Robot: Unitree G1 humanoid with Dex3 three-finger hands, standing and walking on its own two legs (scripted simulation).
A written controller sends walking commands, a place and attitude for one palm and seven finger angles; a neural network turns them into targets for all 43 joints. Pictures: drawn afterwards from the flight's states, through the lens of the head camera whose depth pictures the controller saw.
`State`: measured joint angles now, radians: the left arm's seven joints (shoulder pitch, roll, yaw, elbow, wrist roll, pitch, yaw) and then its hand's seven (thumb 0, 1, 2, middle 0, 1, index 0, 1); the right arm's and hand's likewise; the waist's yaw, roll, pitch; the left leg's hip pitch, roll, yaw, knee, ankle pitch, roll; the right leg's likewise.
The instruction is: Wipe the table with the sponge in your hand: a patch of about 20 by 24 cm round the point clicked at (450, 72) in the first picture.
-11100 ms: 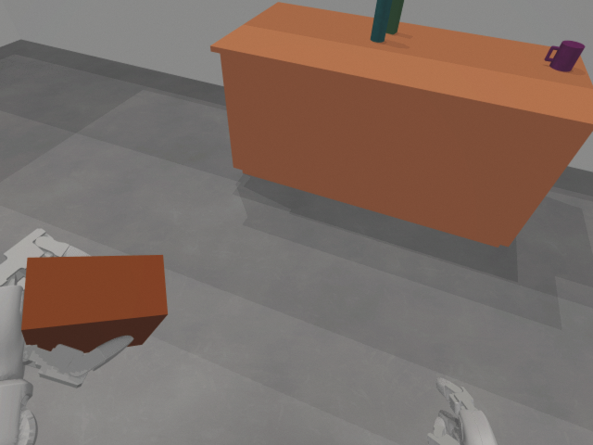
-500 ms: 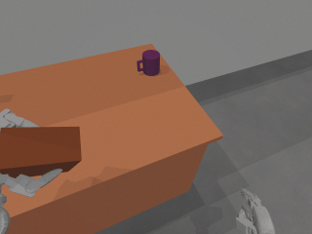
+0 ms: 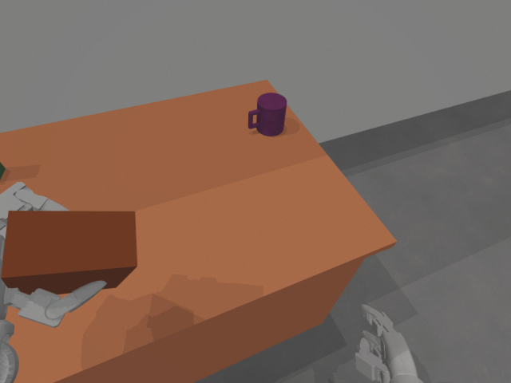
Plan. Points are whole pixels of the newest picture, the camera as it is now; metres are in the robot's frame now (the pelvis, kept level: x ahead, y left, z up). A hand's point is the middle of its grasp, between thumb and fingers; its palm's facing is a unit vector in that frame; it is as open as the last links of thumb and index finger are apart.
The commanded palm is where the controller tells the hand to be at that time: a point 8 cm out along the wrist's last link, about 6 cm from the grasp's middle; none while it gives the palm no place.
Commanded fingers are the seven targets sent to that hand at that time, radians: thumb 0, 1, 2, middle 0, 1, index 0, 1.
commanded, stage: come to a stop and stand still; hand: left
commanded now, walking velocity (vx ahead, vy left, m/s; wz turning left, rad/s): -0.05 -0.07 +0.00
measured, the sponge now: (90, 256) +0.23 +0.21 +0.15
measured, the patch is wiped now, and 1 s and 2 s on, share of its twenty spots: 0.00 0.00 0.00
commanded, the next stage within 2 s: look again from close up in 0.72 s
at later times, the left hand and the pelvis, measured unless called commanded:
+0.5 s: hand (74, 301) +0.18 +0.21 +0.15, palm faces +0.30 -0.89 -0.35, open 10.2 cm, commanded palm +0.12 +0.26 +0.17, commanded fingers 0.00 0.10 1.30 -1.20 -1.60 -1.20 -1.60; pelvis -0.04 -0.01 +0.00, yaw -1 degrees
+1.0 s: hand (49, 277) +0.20 +0.25 +0.14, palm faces +0.36 -0.85 -0.38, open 10.2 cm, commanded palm +0.14 +0.28 +0.17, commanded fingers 0.00 0.10 1.30 -1.20 -1.60 -1.20 -1.60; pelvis -0.02 +0.00 +0.00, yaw +0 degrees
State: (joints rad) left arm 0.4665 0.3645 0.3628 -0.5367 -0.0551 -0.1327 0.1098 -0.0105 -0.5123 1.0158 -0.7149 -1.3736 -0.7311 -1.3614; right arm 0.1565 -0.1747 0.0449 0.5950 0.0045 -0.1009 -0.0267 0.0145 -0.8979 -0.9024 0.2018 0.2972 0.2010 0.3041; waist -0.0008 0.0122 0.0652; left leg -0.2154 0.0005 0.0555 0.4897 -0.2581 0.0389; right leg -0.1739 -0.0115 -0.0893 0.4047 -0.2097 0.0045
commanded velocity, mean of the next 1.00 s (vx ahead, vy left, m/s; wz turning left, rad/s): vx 0.00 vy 0.00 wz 0.00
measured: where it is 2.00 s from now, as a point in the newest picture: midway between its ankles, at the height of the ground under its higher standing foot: outside the picture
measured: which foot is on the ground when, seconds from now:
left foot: down 0.00-1.00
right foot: down 0.00-1.00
